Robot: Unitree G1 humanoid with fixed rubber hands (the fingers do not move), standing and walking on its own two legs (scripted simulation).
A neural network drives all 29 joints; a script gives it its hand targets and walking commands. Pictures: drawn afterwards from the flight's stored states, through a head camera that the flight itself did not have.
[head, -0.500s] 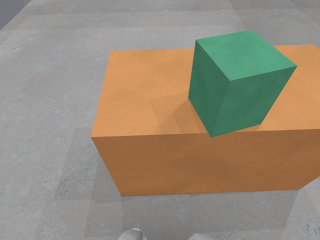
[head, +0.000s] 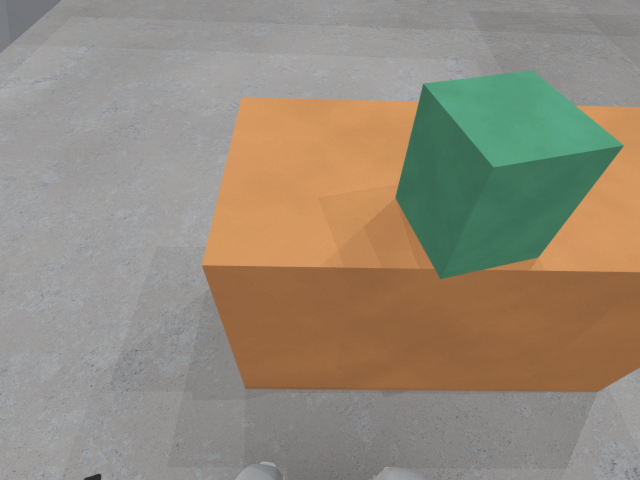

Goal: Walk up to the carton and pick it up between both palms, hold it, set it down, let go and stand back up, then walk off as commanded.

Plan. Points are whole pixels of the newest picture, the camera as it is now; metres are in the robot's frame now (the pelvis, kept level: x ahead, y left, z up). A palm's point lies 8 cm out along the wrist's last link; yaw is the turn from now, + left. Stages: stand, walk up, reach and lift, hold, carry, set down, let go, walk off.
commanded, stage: walk up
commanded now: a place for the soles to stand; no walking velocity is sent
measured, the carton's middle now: (485, 177) +0.58 -0.28 +0.03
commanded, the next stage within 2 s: none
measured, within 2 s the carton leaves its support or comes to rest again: neither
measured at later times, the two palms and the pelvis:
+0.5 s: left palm out of the picture +0.11 +0.31 -0.11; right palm out of the picture +0.06 -0.31 -0.10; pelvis +0.01 +0.00 +0.00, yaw +2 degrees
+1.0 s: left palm out of the picture +0.12 +0.29 -0.11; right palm out of the picture +0.05 -0.37 -0.09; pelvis +0.00 -0.04 -0.01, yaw +2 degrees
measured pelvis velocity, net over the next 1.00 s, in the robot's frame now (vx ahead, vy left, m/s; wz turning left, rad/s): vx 0.00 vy -0.04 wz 0.03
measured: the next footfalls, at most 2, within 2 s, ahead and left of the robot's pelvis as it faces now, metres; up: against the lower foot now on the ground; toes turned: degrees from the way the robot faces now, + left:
right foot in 1.04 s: +0.09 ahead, -0.14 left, +0.00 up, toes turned -3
left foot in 1.38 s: +0.11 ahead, +0.00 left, +0.00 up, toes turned -10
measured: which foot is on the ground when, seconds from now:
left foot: down 0.00-1.00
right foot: down 0.00-0.80, up 0.82-1.00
